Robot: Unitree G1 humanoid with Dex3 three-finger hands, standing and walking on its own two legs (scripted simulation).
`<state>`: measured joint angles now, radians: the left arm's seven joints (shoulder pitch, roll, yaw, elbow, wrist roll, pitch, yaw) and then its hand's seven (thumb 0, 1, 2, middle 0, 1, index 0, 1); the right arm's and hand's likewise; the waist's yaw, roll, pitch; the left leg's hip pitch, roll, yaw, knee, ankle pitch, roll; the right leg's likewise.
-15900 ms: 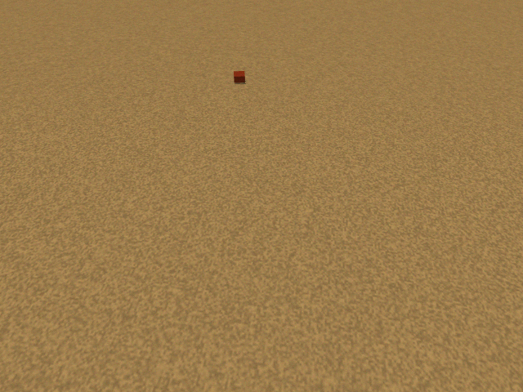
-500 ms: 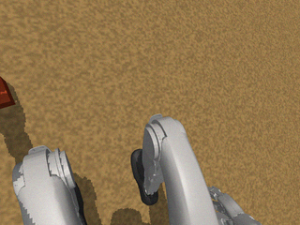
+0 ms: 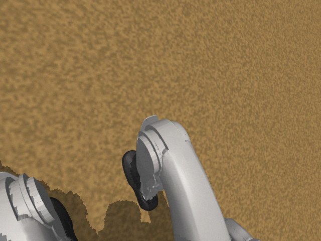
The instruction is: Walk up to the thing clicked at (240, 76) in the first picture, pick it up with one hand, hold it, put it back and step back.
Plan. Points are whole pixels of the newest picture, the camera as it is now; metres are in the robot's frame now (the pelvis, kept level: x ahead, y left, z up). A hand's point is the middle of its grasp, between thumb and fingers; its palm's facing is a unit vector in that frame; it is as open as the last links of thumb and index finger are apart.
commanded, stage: rest palm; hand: left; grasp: from above
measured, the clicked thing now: out of the picture +0.47 +0.33 -0.28
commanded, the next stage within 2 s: close in 0.70 s
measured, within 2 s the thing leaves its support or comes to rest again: neither
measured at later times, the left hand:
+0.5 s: hand out of the picture +0.46 +0.33 -0.24, palm faces -0.42 -0.16 -0.89, open 14.1 cm
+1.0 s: hand out of the picture +0.46 +0.32 -0.25, palm faces -0.42 -0.17 -0.89, open 13.4 cm
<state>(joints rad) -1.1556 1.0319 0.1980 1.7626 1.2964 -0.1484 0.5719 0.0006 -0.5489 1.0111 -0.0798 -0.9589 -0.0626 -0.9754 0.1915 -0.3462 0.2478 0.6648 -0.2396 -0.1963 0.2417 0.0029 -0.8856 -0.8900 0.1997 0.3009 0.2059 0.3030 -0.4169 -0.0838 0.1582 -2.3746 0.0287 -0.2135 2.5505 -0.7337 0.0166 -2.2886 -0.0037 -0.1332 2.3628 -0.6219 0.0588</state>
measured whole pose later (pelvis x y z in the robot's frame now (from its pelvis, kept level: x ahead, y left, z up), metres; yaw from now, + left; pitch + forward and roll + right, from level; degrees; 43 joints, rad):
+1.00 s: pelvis +0.00 +0.00 +0.00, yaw -2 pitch +28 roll -15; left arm -1.12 1.09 0.18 1.75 1.26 -0.17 0.60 0.00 -0.37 0.87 -0.20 -0.90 -0.20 -0.90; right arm 0.14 -0.38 0.31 0.64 -0.25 -0.27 0.29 0.00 -0.89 -0.90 0.20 0.30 0.20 0.30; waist -0.42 -0.14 0.24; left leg -2.34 0.03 -0.26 2.56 -0.74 0.01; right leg -2.24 0.01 -0.17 2.34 -0.61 0.06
